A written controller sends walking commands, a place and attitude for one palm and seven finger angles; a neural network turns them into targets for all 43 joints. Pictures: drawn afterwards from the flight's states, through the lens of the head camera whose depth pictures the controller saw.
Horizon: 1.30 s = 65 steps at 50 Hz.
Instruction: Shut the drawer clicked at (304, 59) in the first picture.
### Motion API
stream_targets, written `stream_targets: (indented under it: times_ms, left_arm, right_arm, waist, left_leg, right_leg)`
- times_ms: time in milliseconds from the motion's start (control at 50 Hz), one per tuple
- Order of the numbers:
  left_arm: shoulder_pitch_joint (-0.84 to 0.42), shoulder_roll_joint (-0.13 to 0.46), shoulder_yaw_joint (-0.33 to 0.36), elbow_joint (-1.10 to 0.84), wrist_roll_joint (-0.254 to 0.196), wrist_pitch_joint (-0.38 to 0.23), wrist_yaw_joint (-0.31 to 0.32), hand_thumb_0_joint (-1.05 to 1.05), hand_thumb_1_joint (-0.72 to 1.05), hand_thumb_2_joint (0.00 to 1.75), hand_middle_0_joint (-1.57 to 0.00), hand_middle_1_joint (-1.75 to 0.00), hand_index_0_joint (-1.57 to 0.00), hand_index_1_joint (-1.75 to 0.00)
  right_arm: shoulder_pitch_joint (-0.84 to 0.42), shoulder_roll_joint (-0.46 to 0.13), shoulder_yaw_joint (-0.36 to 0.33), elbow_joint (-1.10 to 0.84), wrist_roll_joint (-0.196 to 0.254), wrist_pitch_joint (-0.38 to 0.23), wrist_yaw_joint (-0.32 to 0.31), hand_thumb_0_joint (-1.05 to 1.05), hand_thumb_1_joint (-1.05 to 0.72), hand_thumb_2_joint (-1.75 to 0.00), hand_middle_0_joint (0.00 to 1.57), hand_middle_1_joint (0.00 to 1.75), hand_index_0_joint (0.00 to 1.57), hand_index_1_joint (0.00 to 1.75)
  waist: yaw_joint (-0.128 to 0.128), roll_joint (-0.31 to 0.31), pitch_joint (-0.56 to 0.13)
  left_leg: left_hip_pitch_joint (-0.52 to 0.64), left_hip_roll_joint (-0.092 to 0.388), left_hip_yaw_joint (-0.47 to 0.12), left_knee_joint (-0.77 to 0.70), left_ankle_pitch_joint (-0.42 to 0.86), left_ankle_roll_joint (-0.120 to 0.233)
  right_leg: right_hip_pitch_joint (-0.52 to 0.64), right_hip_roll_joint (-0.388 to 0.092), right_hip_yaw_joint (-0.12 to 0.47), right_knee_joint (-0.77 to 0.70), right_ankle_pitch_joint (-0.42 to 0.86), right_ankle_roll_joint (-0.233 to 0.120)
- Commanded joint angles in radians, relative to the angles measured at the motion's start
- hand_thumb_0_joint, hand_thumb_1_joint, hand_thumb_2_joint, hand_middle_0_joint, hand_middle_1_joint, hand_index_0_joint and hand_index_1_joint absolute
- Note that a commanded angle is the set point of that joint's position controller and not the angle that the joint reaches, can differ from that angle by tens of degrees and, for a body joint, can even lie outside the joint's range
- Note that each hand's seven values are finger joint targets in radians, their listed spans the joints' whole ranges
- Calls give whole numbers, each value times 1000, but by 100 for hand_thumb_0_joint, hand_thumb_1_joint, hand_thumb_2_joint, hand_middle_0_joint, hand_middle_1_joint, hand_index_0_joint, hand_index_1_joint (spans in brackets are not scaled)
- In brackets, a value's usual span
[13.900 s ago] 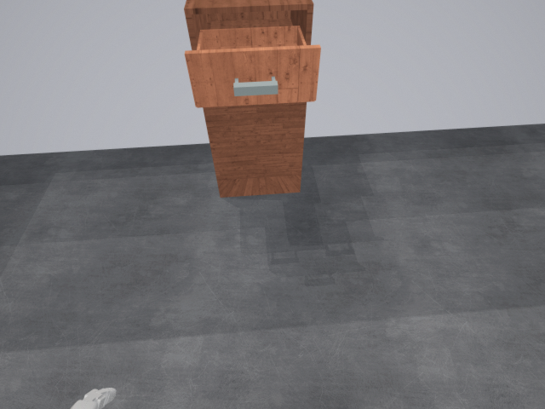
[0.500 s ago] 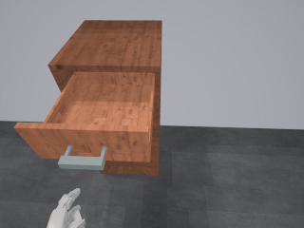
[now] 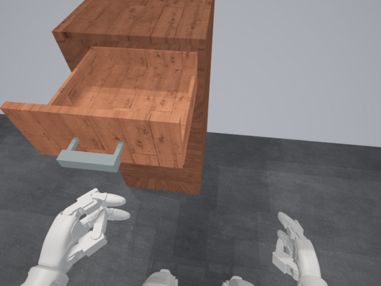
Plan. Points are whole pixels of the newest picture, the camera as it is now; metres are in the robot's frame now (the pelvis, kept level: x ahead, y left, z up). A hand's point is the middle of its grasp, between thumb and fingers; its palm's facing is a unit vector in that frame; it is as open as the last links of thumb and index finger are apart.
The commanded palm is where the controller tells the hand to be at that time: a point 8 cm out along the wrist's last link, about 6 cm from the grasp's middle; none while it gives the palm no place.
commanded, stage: raise the hand and make a fist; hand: left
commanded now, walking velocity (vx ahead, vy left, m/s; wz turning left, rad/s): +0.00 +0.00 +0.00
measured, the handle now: (93, 152) +0.36 +0.25 +0.08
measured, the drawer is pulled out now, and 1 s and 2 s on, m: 0.28 0.28 0.28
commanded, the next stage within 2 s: bring the fist close to the handle in 1.24 s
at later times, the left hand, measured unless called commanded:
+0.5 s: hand (59, 231) +0.18 +0.22 +0.13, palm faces +0.03 -1.00 -0.09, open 3.1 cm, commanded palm +0.13 +0.27 +0.14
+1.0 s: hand (35, 225) +0.17 +0.23 +0.17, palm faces +0.03 -0.99 -0.10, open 3.2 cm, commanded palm +0.12 +0.27 +0.18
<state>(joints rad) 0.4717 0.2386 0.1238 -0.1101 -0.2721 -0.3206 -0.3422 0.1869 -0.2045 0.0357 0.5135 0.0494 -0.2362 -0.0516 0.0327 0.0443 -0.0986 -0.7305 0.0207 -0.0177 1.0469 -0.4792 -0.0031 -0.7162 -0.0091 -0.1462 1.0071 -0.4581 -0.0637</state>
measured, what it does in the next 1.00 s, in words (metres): stands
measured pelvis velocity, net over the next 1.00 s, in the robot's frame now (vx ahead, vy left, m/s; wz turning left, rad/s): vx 0.02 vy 0.03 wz -0.02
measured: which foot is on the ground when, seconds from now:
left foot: down 0.00-1.00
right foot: down 0.00-1.00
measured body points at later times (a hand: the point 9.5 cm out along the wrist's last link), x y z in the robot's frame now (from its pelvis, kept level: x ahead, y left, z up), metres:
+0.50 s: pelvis +0.03 +0.02 +0.03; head +0.03 +0.02 +0.48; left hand +0.17 +0.27 +0.13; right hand +0.23 -0.21 -0.01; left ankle +0.03 +0.12 -0.67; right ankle +0.03 -0.08 -0.67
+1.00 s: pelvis +0.02 +0.03 +0.05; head +0.00 +0.02 +0.50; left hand +0.17 +0.28 +0.17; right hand +0.22 -0.17 +0.00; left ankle +0.03 +0.12 -0.67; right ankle +0.03 -0.08 -0.67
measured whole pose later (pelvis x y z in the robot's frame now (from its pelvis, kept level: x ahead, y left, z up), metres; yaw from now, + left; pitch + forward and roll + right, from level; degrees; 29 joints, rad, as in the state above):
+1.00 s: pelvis +0.02 +0.03 +0.05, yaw -1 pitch +0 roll -2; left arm 0.65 0.26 0.23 -0.43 -0.31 -0.07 -0.27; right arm 0.23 -0.22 0.07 0.58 0.08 -0.37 -0.06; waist 0.06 0.06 -0.08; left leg -0.34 0.00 0.02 0.73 -0.38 0.04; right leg -0.33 -0.01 -0.10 0.67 -0.33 -0.01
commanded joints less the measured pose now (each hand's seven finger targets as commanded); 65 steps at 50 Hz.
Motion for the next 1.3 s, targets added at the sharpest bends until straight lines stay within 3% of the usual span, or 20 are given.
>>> stream_targets:
  times_ms: [0, 60, 80, 160, 220, 280, 320, 380, 440, 480, 580, 700, 760, 840, 880, 920, 1000, 1100, 1240, 1280]
  left_arm:
    - [91, 144, 213, -225, -74, 12, 36, 0, 90, 90, -88, -104, -88, -104]
    - [130, 125, 238, -239, -83, -18, 83, 0, 90, 90, -94, -110, -94, -110]
    - [148, 138, 244, -232, -73, -28, 89, 0, 90, 90, -96, -112, -96, -112]
    - [177, 131, 193, -266, -45, -65, 43, 0, 90, 90, -104, -121, -104, -121]
    - [211, 97, 134, -299, -66, -78, -12, 0, 90, 90, -110, -127, -110, -127]
    - [190, 119, 152, -333, -81, -83, -9, 0, 90, 90, -116, -134, -116, -134]
    - [212, 134, 184, -356, -77, -83, 14, 0, 90, 90, -120, -138, -120, -138]
    - [225, 137, 202, -395, -61, -68, 60, 0, 90, 90, -126, -145, -126, -145]
    - [260, 115, 184, -421, -55, -40, 67, 0, 90, 90, -132, -151, -132, -151]
    - [267, 113, 175, -408, -55, -12, 56, 0, 90, 90, -136, -156, -136, -156]
    - [198, 110, 132, -474, -61, 50, 26, 0, 90, 90, -140, -160, -140, -160]
    - [187, 123, 133, -578, -33, 97, 69, 0, 90, 90, -140, -160, -140, -160]
    - [154, 131, 141, -594, -25, 124, 91, 0, 90, 90, -140, -160, -140, -160]
    - [174, 142, 183, -542, -37, 167, 91, 0, 90, 90, -140, -160, -140, -160]
    - [188, 135, 192, -489, -46, 190, 76, 0, 90, 90, -140, -160, -140, -160]
    - [164, 109, 160, -504, -61, 197, 60, 0, 90, 90, -140, -160, -140, -160]
    - [161, 144, 183, -556, -58, 175, 56, 0, 90, 90, -140, -160, -140, -160]
    - [180, 155, 199, -572, -46, 123, 83, 0, 90, 90, -140, -160, -140, -160]
    - [175, 158, 229, -463, -71, 133, 58, 0, 90, 90, -140, -160, -140, -160]
    - [171, 172, 242, -468, -72, 132, 44, 0, 90, 90, -140, -160, -140, -160]
  right_arm:
    - [-66, -111, -71, -151, 2, -41, -34, 0, -90, -90, 20, 30, 20, 30]
    - [-75, -95, -76, -128, 2, -43, -26, 0, -90, -90, 20, 30, 20, 30]
    - [-85, -98, -75, -122, -1, -45, -25, 0, -90, -90, 20, 30, 20, 30]
    - [-55, -111, -85, -117, 1, -80, -12, 0, -90, -90, 20, 30, 20, 30]
    - [-42, -123, -85, -123, 9, -118, -8, 0, -90, -90, 20, 30, 20, 30]
    - [-45, -134, -85, -110, 8, -144, -12, 0, -90, -90, 20, 30, 20, 30]
    - [-37, -129, -90, -112, 9, -150, -13, 0, -90, -90, 20, 30, 20, 30]
    - [-58, -122, -83, -111, 8, -146, -10, 0, -90, -90, 20, 30, 20, 30]
    - [-62, -114, -77, -126, 13, -144, -5, 0, -90, -90, 20, 30, 20, 30]
    - [-79, -117, -69, -122, 15, -142, -5, 0, -90, -90, 20, 30, 20, 30]
    - [-96, -127, -44, -132, 21, -163, -12, 0, -90, -90, 20, 30, 20, 30]
    - [-87, -118, -26, -132, 20, -186, -4, 0, -90, -90, 20, 30, 20, 30]
    - [-93, -117, -20, -128, 22, -192, -4, 0, -90, -90, 20, 30, 20, 30]
    - [-110, -115, -18, -123, 29, -189, -15, 0, -90, -90, 20, 30, 20, 30]
    - [-124, -120, -16, -115, 33, -185, -20, 0, -90, -90, 20, 30, 20, 30]
    - [-119, -122, -12, -118, 34, -192, -20, 0, -90, -90, 20, 30, 20, 30]
    - [-112, -127, -17, -116, 27, -219, -17, 0, -90, -90, 20, 30, 20, 30]
    - [-101, -125, -24, -100, 22, -239, -10, 0, -90, -90, 20, 30, 20, 30]
    - [-105, -129, -34, -84, 32, -236, -26, 0, -90, -90, 20, 30, 20, 30]
    - [-112, -133, -31, -79, 32, -240, -30, 0, -90, -90, 20, 30, 20, 30]
  waist:
    - [6, -135, -195]
    - [17, -50, -122]
    - [18, -88, -114]
    - [-11, -20, -122]
    - [-22, -41, -140]
    - [-21, -76, -123]
    - [-3, -55, -132]
    - [18, 13, -107]
    - [17, 32, -106]
    - [14, -1, -76]
    - [4, 7, -8]
    - [19, 37, -12]
    - [20, 51, 0]
    - [27, -10, 18]
    - [30, -4, 34]
    - [24, 11, 48]
    - [31, 29, -3]
    - [35, 52, 3]
    - [29, -29, 31]
    - [32, -7, 25]
  left_leg:
    - [42, -27, -9, -160, 204, 27]
    - [80, -24, -8, -208, 241, 17]
    - [83, -20, -12, -211, 254, 21]
    - [139, -23, -4, -233, 274, 26]
    - [184, -24, -11, -244, 284, 31]
    - [216, -20, -22, -263, 297, 35]
    - [234, -19, -18, -285, 302, 30]
    - [260, -18, -14, -315, 308, 26]
    - [292, -15, -12, -336, 325, 20]
    - [293, -10, -17, -347, 329, 21]
    - [318, -3, -38, -391, 269, 16]
    - [364, 2, -55, -451, 242, 1]
    - [371, 5, -58, -470, 223, -4]
    - [370, 4, -50, -494, 203, -3]
    - [367, 0, -41, -495, 206, -1]
    - [373, -4, -39, -500, 207, -1]
    - [399, -10, -33, -491, 231, 6]
    - [399, -13, -24, -482, 241, 6]
    - [378, -17, -11, -462, 231, 16]
    - [385, -18, -8, -456, 244, 18]
  right_leg:
    - [328, -47, 245, -311, 151, 80]
    - [307, -34, 199, -295, 238, 72]
    - [311, -31, 198, -293, 262, 75]
    - [283, -28, 181, -302, 284, 78]
    - [290, -21, 176, -320, 290, 77]
    - [284, -1, 143, -322, 272, 64]
    - [291, 5, 129, -317, 255, 55]
    - [293, 14, 97, -311, 248, 40]
    - [301, 18, 74, -312, 276, 39]
    - [309, 22, 74, -329, 293, 40]
    - [297, 34, 58, -360, 228, 38]
    - [323, 37, 35, -380, 183, 34]
    - [333, 35, 34, -392, 171, 34]
    - [361, 36, 39, -425, 160, 36]
    - [369, 36, 47, -443, 166, 36]
    - [365, 34, 46, -450, 172, 38]
    - [386, 32, 58, -456, 184, 38]
    - [383, 30, 60, -456, 184, 35]
    - [382, 20, 100, -491, 182, 43]
    - [394, 17, 110, -498, 192, 42]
